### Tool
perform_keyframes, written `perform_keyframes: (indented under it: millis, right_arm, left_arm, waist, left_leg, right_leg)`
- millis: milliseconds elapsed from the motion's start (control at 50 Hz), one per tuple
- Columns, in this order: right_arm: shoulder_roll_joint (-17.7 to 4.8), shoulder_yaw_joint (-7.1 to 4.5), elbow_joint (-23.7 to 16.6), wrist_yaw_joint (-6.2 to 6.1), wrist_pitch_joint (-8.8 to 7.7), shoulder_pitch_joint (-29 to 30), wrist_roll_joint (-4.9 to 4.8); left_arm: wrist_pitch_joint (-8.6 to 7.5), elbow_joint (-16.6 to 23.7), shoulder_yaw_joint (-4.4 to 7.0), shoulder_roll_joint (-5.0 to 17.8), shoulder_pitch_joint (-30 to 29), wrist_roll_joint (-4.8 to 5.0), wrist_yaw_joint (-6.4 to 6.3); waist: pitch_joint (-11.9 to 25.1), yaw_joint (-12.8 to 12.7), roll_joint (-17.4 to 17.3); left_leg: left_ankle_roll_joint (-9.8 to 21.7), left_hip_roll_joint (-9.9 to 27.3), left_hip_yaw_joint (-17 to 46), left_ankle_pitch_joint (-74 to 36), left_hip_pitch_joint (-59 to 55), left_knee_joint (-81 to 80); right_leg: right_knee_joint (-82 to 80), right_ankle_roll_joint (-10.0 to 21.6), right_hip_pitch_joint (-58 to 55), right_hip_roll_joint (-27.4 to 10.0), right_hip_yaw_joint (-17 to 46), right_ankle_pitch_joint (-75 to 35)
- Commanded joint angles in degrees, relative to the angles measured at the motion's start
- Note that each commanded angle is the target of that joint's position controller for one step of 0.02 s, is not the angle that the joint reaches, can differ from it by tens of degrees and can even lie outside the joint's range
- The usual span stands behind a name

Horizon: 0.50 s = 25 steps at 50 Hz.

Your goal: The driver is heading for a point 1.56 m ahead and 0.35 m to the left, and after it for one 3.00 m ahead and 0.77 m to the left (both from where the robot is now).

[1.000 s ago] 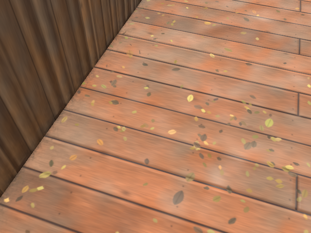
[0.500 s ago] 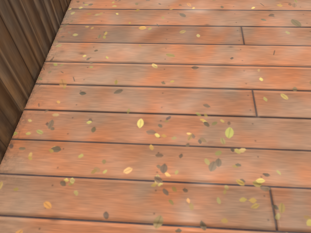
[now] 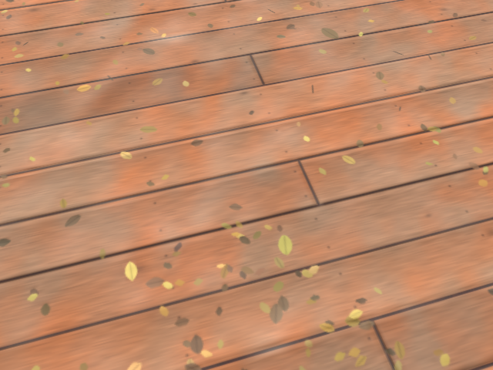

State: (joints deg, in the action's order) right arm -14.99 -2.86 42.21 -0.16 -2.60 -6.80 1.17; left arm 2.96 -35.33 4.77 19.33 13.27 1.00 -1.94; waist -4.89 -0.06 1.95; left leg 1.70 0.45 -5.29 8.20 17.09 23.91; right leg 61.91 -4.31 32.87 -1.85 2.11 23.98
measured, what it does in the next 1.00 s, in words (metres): steps on the spot: right foot, then left foot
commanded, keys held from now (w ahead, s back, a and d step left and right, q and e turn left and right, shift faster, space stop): e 0.06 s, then no key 0.18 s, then q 0.76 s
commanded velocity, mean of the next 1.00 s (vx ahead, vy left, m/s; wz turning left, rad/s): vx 0.03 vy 0.00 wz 0.14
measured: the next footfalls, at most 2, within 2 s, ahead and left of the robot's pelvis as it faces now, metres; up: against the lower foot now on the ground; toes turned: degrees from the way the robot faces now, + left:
right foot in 0.22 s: +0.11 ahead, -0.15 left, +0.00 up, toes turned -7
left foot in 0.64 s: +0.07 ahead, +0.08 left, +0.00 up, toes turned +6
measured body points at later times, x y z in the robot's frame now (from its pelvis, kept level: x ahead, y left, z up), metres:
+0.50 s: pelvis +0.06 -0.04 +0.00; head +0.08 -0.05 +0.45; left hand +0.28 +0.18 -0.08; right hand +0.14 -0.33 -0.13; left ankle +0.05 +0.10 -0.70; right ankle +0.07 -0.14 -0.74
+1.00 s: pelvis +0.05 +0.00 +0.01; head +0.09 +0.03 +0.45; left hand +0.15 +0.31 -0.11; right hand +0.24 -0.27 -0.08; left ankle +0.03 +0.08 -0.74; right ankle +0.11 -0.17 -0.69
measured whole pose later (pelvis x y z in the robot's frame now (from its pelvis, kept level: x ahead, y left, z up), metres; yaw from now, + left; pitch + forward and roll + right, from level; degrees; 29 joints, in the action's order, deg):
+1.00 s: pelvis +0.05 +0.00 +0.01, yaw +14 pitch +1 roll -3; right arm -18.1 -3.7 42.9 -1.7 1.6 -10.3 -0.8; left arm 0.8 -43.7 5.7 17.8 4.6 0.4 -2.7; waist -3.5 1.1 0.9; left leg 3.5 -3.5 7.5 12.6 13.1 25.0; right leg 46.6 -5.9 25.3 0.8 5.6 19.3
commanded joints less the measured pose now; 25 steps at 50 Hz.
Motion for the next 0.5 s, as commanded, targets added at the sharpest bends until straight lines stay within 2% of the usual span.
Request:
perform_keyframes:
  millis: [20, 80, 140, 180, 200, 220, 240, 260, 280, 300, 320, 340, 380, 440, 500]
  right_arm:
    - [-10.25, -2.87, -3.00, -0.72, 0.03, 2.94, -0.58]
    - [-11.37, -3.09, -2.28, -0.58, 1.06, 3.53, -1.10]
    - [-12.74, -3.34, -0.71, 0.18, 1.63, 1.78, -2.11]
    - [-12.92, -3.18, 0.10, 0.36, 1.92, 2.25, -3.16]
    - [-11.60, -2.70, 0.92, 0.42, 1.92, 1.28, -3.46]
    - [-8.73, -1.68, 1.97, 0.66, 1.67, -1.85, -2.27]
    - [-4.65, 0.12, 0.44, 1.41, 1.22, -3.63, 1.12]
    - [-6.77, -0.49, 0.64, 1.04, 1.62, -0.96, -0.03]
    - [-9.15, -1.16, 1.33, 0.89, 2.20, -0.11, -1.52]
    - [-8.49, -1.20, 2.18, 0.75, 2.64, -1.04, -2.07]
    - [-8.33, -1.27, 3.59, 0.36, 3.13, -1.87, -1.90]
    - [-8.53, -1.40, 4.27, 0.10, 3.60, -2.91, -1.55]
    - [-8.09, -1.26, 4.90, -0.04, 3.92, -4.26, -2.01]
    - [-8.82, -1.42, 3.45, -0.38, 4.38, -2.03, -2.44]
    - [-8.47, -1.59, 2.45, -0.39, 5.02, -1.78, -2.54]
  left_arm:
    - [-0.26, 4.22, 0.49, 2.45, 2.25, -0.25, 0.48]
    - [-0.04, 5.35, 0.35, 2.51, -0.74, -0.26, 1.42]
    - [0.15, 6.63, 0.43, 2.83, -3.16, -0.54, 2.04]
    - [-0.04, 6.18, 0.59, 2.69, -1.84, -0.65, 2.36]
    - [-0.28, 5.51, 0.97, 3.60, -0.51, -0.81, 2.25]
    - [-0.40, 5.47, 1.80, 6.73, 0.71, -0.93, 1.68]
    - [-0.29, 7.18, 2.28, 11.73, 0.53, -1.86, 0.63]
    - [-1.21, 7.02, 0.64, 6.90, 0.11, -3.22, 0.93]
    - [-2.21, 5.98, -0.43, 3.87, -1.20, -3.25, 1.49]
    - [-2.95, 4.66, -0.91, 2.36, -3.50, -2.90, 1.74]
    - [-3.35, 4.13, -1.03, 2.29, -5.31, -2.70, 1.83]
    - [-3.61, 3.35, -1.09, 2.34, -7.11, -2.61, 1.70]
    - [-3.66, 2.32, -0.95, 2.54, -8.91, -3.03, 1.34]
    - [-2.79, 0.84, 0.16, 4.93, -8.09, -2.44, 0.47]
    - [-2.03, -0.29, 0.63, 5.15, -8.37, -2.09, -0.13]
  waist:
    - [11.31, -0.30, -8.41]
    - [10.15, 0.51, -8.76]
    - [9.06, 1.17, -8.72]
    - [9.05, -0.40, -8.56]
    - [9.28, -1.05, -7.70]
    - [11.30, -0.63, -1.88]
    - [14.32, 1.67, 13.85]
    - [16.47, -1.69, 10.95]
    - [14.43, -1.52, 6.52]
    - [12.89, -0.18, 5.94]
    - [11.97, 0.22, 5.38]
    - [11.10, 1.08, 5.67]
    - [10.56, 1.89, 6.05]
    - [9.57, -0.25, 6.12]
    - [8.74, -0.87, 5.74]
  left_leg:
    - [12.51, 16.81, 8.35, -24.19, -9.08, -8.09]
    - [11.57, 16.36, 4.94, -17.79, -7.29, -8.71]
    - [10.92, 17.33, 5.39, -16.36, -9.73, -6.54]
    - [8.77, 16.58, 4.82, -14.53, -10.20, -2.47]
    - [6.34, 14.82, 3.51, -11.93, -7.98, 1.04]
    - [1.86, 11.29, -0.12, -5.22, -3.23, 7.55]
    - [-3.89, 4.41, -3.87, 22.16, 9.46, 21.84]
    - [-5.89, 3.01, 3.30, 30.38, 12.10, 30.38]
    - [-6.16, 4.29, 5.81, 28.78, 11.32, 33.24]
    - [-6.15, 4.92, 6.71, 26.35, 11.25, 31.94]
    - [-6.52, 5.20, 7.13, 23.84, 10.21, 30.67]
    - [-7.22, 4.86, 7.31, 20.63, 7.06, 30.00]
    - [-7.85, 3.67, 6.31, 17.44, 2.99, 26.30]
    - [-7.44, 2.94, 4.70, 17.52, 4.68, 24.65]
    - [-6.35, 3.23, 4.10, 18.73, 6.00, 24.82]
  right_leg:
    - [-6.04, 0.00, -2.60, -2.67, 0.38, -6.05]
    - [-13.58, 1.13, -7.43, -2.29, -1.42, -8.97]
    - [-20.91, 2.67, -9.83, -0.77, -2.59, -6.94]
    - [-30.91, 4.58, -14.83, 0.75, -3.87, -11.06]
    - [-37.21, 6.11, -20.48, 1.75, -3.84, -16.66]
    - [-40.46, 8.13, -28.88, -2.66, 2.11, -31.07]
    - [-38.33, 15.06, -38.59, -17.29, 19.05, -53.72]
    - [-39.69, 23.33, -33.33, -21.25, 21.22, -49.67]
    - [-40.34, 22.20, -30.62, -17.58, 16.16, -46.31]
    - [-40.31, 19.12, -29.62, -14.43, 11.87, -43.02]
    - [-40.52, 17.30, -28.48, -13.10, 9.34, -41.83]
    - [-40.77, 16.80, -25.51, -12.36, 6.92, -43.97]
    - [-40.74, 16.31, -23.29, -10.83, 3.13, -43.29]
    - [-40.66, 18.15, -25.20, -13.30, 4.47, -38.74]
    - [-41.09, 19.12, -25.94, -15.87, 5.86, -35.28]
Keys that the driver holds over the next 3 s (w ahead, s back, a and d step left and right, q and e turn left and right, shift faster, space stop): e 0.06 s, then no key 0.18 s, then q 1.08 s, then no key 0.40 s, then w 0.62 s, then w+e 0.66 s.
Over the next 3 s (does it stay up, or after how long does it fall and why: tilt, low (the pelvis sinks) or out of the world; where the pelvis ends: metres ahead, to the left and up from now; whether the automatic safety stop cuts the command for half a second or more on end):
stays up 0.53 0.25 -0.03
